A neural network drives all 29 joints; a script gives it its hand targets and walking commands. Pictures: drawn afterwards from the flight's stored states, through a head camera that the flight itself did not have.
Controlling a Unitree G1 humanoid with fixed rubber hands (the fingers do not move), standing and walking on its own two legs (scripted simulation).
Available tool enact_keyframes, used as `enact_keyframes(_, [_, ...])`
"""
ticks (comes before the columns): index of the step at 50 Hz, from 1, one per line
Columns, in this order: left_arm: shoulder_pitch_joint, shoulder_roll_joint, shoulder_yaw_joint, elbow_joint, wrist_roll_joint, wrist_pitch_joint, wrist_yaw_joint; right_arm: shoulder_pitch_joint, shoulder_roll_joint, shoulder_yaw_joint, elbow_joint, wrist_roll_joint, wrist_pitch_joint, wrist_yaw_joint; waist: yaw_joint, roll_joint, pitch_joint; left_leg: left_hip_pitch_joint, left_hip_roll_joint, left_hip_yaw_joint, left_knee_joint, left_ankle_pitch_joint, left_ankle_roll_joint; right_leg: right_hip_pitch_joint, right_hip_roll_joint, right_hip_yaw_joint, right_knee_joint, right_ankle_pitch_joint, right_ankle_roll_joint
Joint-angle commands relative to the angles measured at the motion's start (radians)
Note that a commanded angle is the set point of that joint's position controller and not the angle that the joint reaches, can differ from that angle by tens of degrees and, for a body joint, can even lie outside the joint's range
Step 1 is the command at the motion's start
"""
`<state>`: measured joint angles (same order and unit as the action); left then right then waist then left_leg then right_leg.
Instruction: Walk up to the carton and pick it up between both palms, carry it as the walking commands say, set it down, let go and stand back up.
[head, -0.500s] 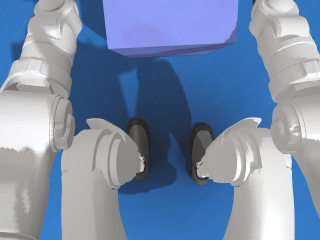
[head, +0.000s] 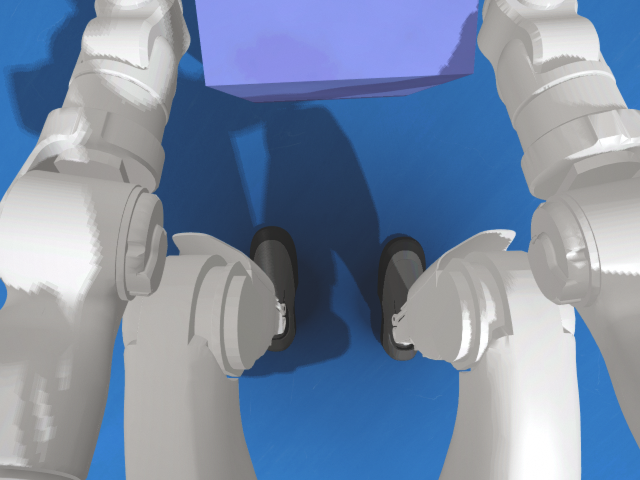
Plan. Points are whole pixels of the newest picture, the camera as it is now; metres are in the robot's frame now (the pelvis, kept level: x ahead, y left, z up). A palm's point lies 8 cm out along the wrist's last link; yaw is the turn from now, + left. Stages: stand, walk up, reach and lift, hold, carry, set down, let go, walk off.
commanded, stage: reach and lift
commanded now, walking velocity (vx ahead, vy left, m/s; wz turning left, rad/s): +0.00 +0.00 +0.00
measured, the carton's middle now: out of the picture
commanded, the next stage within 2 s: none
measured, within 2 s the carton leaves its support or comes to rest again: leaves its support in 0.64 s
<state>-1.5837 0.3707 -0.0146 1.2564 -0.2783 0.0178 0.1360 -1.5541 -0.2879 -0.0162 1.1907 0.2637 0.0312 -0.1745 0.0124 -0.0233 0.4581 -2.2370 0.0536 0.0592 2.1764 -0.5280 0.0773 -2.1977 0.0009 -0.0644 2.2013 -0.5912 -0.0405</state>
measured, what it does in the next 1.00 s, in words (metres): stands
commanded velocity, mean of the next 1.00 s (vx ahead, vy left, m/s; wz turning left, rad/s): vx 0.00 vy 0.00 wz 0.00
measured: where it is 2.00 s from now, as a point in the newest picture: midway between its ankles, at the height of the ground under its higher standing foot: (340, 313)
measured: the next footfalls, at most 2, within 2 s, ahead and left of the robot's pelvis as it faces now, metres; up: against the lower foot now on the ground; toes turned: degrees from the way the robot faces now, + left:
none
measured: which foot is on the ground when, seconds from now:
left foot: down 0.00-1.00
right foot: down 0.00-1.00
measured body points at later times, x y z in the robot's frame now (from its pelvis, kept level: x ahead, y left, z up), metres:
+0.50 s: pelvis +0.00 -0.01 -0.02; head +0.37 +0.02 +0.23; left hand +0.57 +0.18 -0.19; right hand +0.57 -0.13 -0.18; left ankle +0.13 +0.10 -0.34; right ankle +0.11 -0.11 -0.34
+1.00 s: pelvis +0.01 -0.01 +0.01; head +0.35 +0.03 +0.30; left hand +0.57 +0.19 -0.11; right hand +0.57 -0.11 -0.11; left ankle +0.13 +0.10 -0.34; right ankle +0.11 -0.11 -0.34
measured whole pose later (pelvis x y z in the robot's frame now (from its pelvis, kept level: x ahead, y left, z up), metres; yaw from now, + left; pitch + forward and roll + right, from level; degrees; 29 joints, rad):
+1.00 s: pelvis +0.01 -0.01 +0.01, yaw +2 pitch +39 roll -2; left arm -1.41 0.26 0.26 0.98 0.03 0.26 0.10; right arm -1.31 -0.10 -0.40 0.83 -0.05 0.26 -0.14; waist 0.01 -0.02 0.19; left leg -2.28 -0.02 0.01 2.13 -0.52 0.04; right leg -2.21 0.07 -0.04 2.16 -0.63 0.01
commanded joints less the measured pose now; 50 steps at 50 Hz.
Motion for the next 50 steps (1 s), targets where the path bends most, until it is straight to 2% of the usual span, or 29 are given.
enact_keyframes(1, [-0.359,-0.226,-0.059,-0.124,0.003,-0.010,-0.084,-0.355,0.258,0.069,-0.125,-0.002,-0.008,0.070,0.024,0.035,-1.233,0.677,-0.103,-0.110,-0.134,0.352,-0.054,0.503,0.100,0.082,-0.148,0.308,0.044])
enact_keyframes(3, [-0.406,-0.386,-0.084,-0.128,0.008,0.001,-0.128,-0.401,0.418,0.088,-0.137,-0.009,0.000,0.114,0.022,0.037,-1.218,0.666,-0.110,-0.110,-0.127,0.344,-0.051,0.491,0.107,0.080,-0.143,0.301,0.041])
enact_keyframes(6, [-0.488,-0.690,-0.103,-0.159,0.036,0.032,-0.216,-0.491,0.727,0.101,-0.190,-0.043,0.029,0.203,0.027,0.032,-1.179,0.636,-0.126,-0.099,-0.111,0.321,-0.048,0.459,0.121,0.072,-0.131,0.277,0.035])
enact_keyframes(10, [-0.473,-0.851,-0.062,-0.199,0.096,0.081,-0.287,-0.498,0.884,0.074,-0.233,-0.090,0.079,0.280,0.038,0.025,-1.133,0.604,-0.135,-0.072,-0.090,0.290,-0.042,0.414,0.132,0.051,-0.124,0.247,0.035])
enact_keyframes(15, [-0.442,-0.951,-0.066,-0.232,0.112,0.127,-0.337,-0.494,0.959,0.068,-0.261,-0.103,0.120,0.324,0.037,0.035,-1.105,0.579,-0.135,-0.057,-0.076,0.249,-0.034,0.387,0.135,0.045,-0.119,0.205,0.028])
enact_keyframes(22, [-0.411,-1.007,-0.079,-0.262,0.109,0.162,-0.371,-0.473,1.009,0.059,-0.275,-0.089,0.146,0.345,0.039,0.048,-1.087,0.583,-0.130,-0.050,-0.066,0.223,-0.029,0.367,0.136,0.038,-0.109,0.182,0.021])
enact_keyframes(30, [-0.463,-1.068,-0.136,-0.400,0.059,0.165,-0.362,-0.530,1.072,0.115,-0.405,-0.045,0.144,0.338,0.037,0.039,-1.378,0.724,-0.139,-0.053,-0.050,0.389,-0.038,0.454,0.143,0.019,-0.094,0.326,0.027])
enact_keyframes(34, [-0.494,-1.086,-0.167,-0.471,0.051,0.169,-0.349,-0.538,1.099,0.131,-0.448,-0.051,0.151,0.322,0.024,0.050,-1.510,0.786,-0.146,-0.052,-0.058,0.458,-0.048,0.485,0.148,0.017,-0.103,0.383,0.031])
enact_keyframes(35, [-0.495,-1.088,-0.169,-0.476,0.055,0.171,-0.347,-0.533,1.104,0.128,-0.453,-0.061,0.154,0.319,0.019,0.055,-1.521,0.790,-0.148,-0.052,-0.063,0.462,-0.050,0.480,0.148,0.017,-0.110,0.383,0.033])
enact_keyframes(36, [-0.500,-1.089,-0.167,-0.469,0.059,0.173,-0.347,-0.544,1.102,0.117,-0.450,-0.071,0.155,0.316,0.015,0.065,-1.520,0.751,-0.149,-0.049,-0.077,0.412,-0.049,0.490,0.146,0.017,-0.113,0.356,0.031])
enact_keyframes(37, [-0.507,-1.097,-0.168,-0.469,0.070,0.175,-0.348,-0.536,1.107,0.115,-0.460,-0.089,0.160,0.313,-0.002,0.064,-1.515,0.743,-0.153,-0.046,-0.091,0.399,-0.050,0.473,0.146,0.017,-0.134,0.344,0.035])
enact_keyframes(38, [-0.480,-1.114,-0.171,-0.464,0.076,0.179,-0.345,-0.513,1.114,0.112,-0.464,-0.101,0.164,0.310,-0.006,0.068,-1.520,0.758,-0.155,-0.046,-0.093,0.428,-0.053,0.456,0.148,0.014,-0.138,0.360,0.039])
enact_keyframes(40, [-0.432,-1.134,-0.158,-0.458,0.092,0.184,-0.336,-0.493,1.113,0.108,-0.480,-0.119,0.168,0.308,-0.005,0.067,-1.525,0.781,-0.159,-0.050,-0.094,0.468,-0.055,0.431,0.151,0.015,-0.149,0.372,0.041])
enact_keyframes(41, [-0.417,-1.138,-0.149,-0.448,0.106,0.189,-0.333,-0.493,1.109,0.102,-0.486,-0.129,0.171,0.306,-0.006,0.071,-1.517,0.782,-0.159,-0.050,-0.103,0.456,-0.057,0.422,0.152,0.012,-0.158,0.359,0.042])
enact_keyframes(42, [-0.420,-1.138,-0.132,-0.429,0.124,0.196,-0.335,-0.512,1.100,0.089,-0.484,-0.140,0.175,0.306,-0.008,0.079,-1.487,0.737,-0.161,-0.047,-0.129,0.376,-0.056,0.423,0.150,0.010,-0.173,0.304,0.041])
enact_keyframes(46, [-0.356,-1.160,-0.078,-0.394,0.178,0.220,-0.336,-0.464,1.100,0.050,-0.472,-0.194,0.198,0.310,-0.021,0.067,-1.428,0.719,-0.166,-0.051,-0.156,0.366,-0.056,0.372,0.155,0.006,-0.207,0.279,0.042])
enact_keyframes(50, [-0.355,-1.155,-0.035,-0.382,0.230,0.246,-0.342,-0.469,1.098,0.021,-0.467,-0.227,0.220,0.315,-0.015,0.065,-1.407,0.702,-0.164,-0.050,-0.192,0.307,-0.057,0.358,0.156,0.005,-0.239,0.229,0.041])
